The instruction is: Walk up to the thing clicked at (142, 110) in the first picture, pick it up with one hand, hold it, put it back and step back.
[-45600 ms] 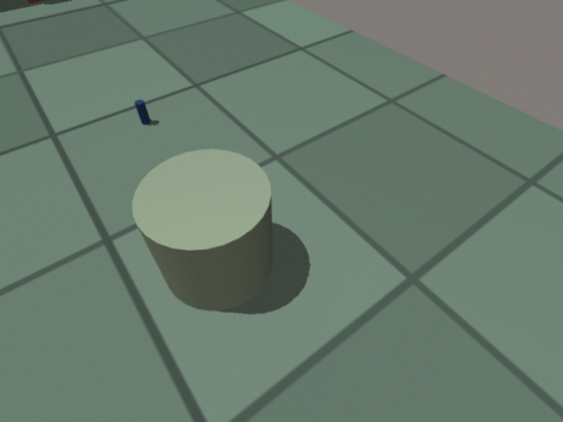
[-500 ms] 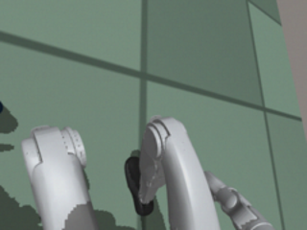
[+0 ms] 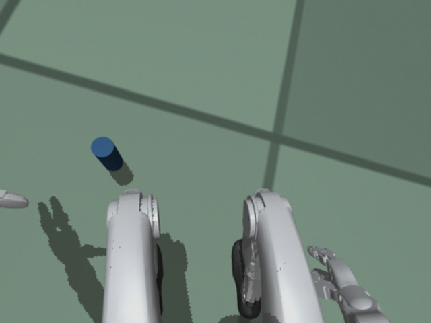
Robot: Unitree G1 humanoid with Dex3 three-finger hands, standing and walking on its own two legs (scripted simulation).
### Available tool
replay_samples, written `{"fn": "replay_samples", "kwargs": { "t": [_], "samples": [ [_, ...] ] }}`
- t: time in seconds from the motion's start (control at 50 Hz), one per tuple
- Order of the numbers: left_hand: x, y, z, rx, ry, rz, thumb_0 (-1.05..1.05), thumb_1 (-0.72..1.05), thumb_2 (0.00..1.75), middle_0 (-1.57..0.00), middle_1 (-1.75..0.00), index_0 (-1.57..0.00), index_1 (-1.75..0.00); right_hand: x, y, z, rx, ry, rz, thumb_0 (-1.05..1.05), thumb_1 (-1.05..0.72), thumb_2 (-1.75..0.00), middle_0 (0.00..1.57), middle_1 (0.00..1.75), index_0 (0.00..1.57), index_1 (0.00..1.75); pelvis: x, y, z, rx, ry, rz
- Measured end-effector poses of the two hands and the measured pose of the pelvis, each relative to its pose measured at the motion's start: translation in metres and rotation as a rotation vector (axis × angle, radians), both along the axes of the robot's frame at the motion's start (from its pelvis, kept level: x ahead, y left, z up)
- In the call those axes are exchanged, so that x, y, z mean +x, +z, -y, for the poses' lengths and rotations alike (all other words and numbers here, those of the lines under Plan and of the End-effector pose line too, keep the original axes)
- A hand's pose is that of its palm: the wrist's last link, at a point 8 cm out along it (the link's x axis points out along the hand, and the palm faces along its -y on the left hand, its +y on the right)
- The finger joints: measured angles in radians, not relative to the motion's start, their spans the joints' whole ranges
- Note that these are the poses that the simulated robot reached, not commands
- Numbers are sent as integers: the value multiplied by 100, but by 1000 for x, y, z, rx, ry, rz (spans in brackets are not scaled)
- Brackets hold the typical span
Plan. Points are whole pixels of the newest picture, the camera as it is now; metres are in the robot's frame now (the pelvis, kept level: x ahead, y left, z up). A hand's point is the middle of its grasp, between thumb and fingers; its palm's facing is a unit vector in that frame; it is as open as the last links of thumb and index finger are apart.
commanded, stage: home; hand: left
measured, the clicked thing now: (108, 155) +0.44 +0.27 -0.31
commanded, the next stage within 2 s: none
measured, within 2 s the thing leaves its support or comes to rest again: neither
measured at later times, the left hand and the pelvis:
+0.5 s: hand out of the picture +0.25 +0.27 +0.13, palm faces +0.27 -0.87 -0.41, open 17.5 cm; pelvis +0.05 -0.02 +0.22, yaw +7 degrees
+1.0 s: hand out of the picture +0.23 +0.21 +0.28, palm faces +0.27 -0.92 -0.30, open 17.4 cm; pelvis +0.09 +0.01 +0.33, yaw +9 degrees
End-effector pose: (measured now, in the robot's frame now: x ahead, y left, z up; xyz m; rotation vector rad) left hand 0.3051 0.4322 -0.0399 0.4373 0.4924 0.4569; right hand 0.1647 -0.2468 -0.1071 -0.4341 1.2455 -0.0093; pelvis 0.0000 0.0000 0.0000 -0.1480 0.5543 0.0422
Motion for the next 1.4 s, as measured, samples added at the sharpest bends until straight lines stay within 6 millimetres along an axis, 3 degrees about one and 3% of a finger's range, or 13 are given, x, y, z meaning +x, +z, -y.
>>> {"fn": "replay_samples", "kwargs": {
  "t": [0.06,0.14,0.22,0.42,0.58,0.74,0.84,0.94,1.14,1.4],
  "samples": [
    [-16,16,23,-15,-12,-75,-1,-52,6,-6,-6,-5,-6,5,11,0,33,-34,3,0,-90,-90,20,30,21,30,3,21,3,20,6,-19],
    [-35,41,58,-56,-20,-143,-1,-53,6,-6,-5,-6,-6,19,42,-2,58,-55,43,0,-90,-90,20,30,21,30,7,57,9,46,15,-23],
    [-49,79,80,-90,14,-169,-1,-53,5,-7,-5,-6,-6,40,86,-3,60,-55,114,0,-90,-90,20,30,21,30,14,97,15,66,30,-10],
    [-72,173,111,-152,98,-237,-1,-55,4,-6,-5,-6,-6,88,205,-1,40,-47,339,0,-90,-90,20,30,21,30,39,191,20,92,64,81],
    [-84,234,142,-231,112,-279,-1,-54,5,-7,-5,-6,-6,94,283,-7,26,-68,425,0,-90,-90,20,30,21,30,60,254,14,105,86,181],
    [-90,297,162,-266,93,-252,-1,-51,7,-7,-6,-6,-6,90,339,-21,33,-99,492,1,-90,-90,20,30,21,30,79,302,3,115,103,285],
    [-92,333,173,-272,54,-207,-1,-50,7,-7,-6,-6,-6,94,358,-33,60,-109,548,1,-90,-90,20,30,21,30,89,319,-4,120,105,336],
    [-96,350,179,-285,36,-180,-1,-52,6,-7,-6,-6,-6,102,369,-44,93,-92,587,1,-90,-90,20,30,21,30,92,327,-7,125,108,369],
    [-113,346,179,-299,57,-222,-1,-54,5,-6,-5,-5,-6,114,379,-48,106,-26,620,1,-90,-90,20,30,21,30,88,332,-2,134,118,395],
    [-108,351,188,-302,36,-203,-1,-58,2,-6,-4,-5,-5,106,380,-34,94,-37,613,1,-90,-90,20,30,21,30,86,336,5,142,114,414]
  ]
}}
